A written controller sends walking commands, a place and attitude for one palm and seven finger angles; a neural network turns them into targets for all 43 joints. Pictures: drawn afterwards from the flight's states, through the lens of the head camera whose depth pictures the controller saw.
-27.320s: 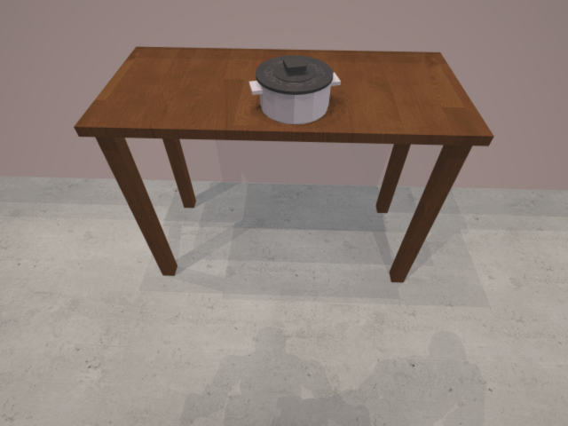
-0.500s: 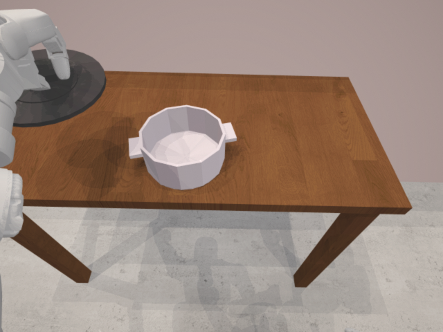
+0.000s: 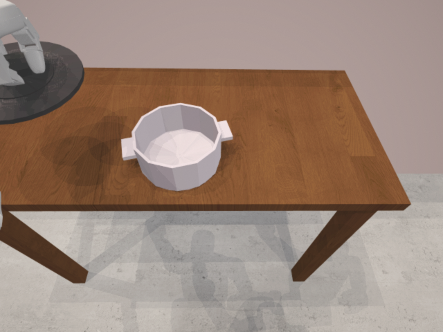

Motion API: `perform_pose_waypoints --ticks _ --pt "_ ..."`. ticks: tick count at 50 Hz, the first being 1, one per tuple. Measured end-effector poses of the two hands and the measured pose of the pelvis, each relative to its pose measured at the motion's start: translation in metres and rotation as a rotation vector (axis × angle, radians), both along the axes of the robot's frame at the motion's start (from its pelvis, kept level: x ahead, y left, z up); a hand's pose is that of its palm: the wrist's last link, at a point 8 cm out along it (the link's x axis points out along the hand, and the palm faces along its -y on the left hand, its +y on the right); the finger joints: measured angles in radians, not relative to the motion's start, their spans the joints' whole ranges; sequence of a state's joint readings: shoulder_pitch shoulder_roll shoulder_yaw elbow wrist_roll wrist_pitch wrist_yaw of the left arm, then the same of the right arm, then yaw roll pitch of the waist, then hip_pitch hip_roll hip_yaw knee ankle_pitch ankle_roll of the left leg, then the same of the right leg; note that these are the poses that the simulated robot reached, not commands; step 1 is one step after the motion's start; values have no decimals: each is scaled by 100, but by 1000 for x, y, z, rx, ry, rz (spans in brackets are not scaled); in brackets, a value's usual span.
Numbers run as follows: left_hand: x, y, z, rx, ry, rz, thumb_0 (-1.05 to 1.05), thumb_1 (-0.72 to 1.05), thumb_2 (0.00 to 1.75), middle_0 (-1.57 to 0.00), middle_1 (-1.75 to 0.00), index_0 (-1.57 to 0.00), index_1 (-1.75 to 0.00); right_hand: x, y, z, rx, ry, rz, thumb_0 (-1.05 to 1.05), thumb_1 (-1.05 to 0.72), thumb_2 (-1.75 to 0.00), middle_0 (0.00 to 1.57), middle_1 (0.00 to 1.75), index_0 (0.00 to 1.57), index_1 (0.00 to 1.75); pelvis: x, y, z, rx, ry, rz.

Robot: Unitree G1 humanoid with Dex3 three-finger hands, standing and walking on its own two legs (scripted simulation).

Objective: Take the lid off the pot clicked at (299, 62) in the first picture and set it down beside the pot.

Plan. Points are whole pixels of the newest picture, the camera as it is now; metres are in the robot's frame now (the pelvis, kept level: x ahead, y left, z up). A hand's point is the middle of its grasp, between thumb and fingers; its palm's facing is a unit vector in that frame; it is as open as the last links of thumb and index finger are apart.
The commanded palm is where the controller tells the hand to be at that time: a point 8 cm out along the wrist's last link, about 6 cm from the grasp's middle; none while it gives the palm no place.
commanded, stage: lower the lid onto the table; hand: left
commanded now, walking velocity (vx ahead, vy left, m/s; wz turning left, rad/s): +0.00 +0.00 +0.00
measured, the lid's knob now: (11, 66) +0.49 +0.33 +0.22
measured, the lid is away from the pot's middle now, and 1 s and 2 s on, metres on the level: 0.24 0.25 0.23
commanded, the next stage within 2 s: none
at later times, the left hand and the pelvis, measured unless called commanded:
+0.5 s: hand (24, 78) +0.47 +0.30 +0.21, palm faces -0.31 -0.07 -0.95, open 6.1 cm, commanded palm +0.47 +0.30 +0.27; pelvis +0.01 +0.00 +0.00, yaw +0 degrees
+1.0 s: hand (27, 104) +0.45 +0.32 +0.17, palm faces -0.39 -0.11 -0.92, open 6.1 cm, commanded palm +0.48 +0.31 +0.24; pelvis +0.00 +0.00 +0.00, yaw -1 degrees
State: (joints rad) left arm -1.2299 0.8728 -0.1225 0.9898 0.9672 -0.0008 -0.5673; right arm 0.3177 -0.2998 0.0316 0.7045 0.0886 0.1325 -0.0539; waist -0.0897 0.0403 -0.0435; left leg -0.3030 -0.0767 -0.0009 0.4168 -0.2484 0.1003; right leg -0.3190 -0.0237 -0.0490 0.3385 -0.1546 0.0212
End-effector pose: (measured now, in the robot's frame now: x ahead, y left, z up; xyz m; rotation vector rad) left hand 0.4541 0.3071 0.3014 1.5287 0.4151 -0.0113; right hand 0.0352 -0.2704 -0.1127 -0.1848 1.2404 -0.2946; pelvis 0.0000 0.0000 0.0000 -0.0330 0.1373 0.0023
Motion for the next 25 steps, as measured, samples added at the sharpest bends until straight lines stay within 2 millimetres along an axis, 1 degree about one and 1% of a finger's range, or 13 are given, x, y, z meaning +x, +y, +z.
perform_pose_waypoints --ticks 7,12,19,25 --pt "10 -6 -11 -13 38 23 3 17 90 -54 -89 -92 -107 14 1 2 5 -43 8 1 -90 -90 21 30 21 30 2 0 0 -1 5 -1" --pt "15 -10 -18 -18 41 11 3 17 90 -54 -89 -92 -107 19 2 3 6 -65 10 1 -90 -90 21 30 21 30 3 0 0 0 8 -6" --pt "17 -7 -28 -29 56 24 3 17 90 -54 -89 -92 -107 20 1 3 10 -60 7 1 -90 -90 21 30 21 30 5 -3 -1 0 10 -9" --pt "13 -4 -32 -11 50 24 3 17 90 -54 -89 -92 -107 19 -1 2 9 -49 11 1 -90 -90 21 30 21 30 6 -4 0 0 11 -3"
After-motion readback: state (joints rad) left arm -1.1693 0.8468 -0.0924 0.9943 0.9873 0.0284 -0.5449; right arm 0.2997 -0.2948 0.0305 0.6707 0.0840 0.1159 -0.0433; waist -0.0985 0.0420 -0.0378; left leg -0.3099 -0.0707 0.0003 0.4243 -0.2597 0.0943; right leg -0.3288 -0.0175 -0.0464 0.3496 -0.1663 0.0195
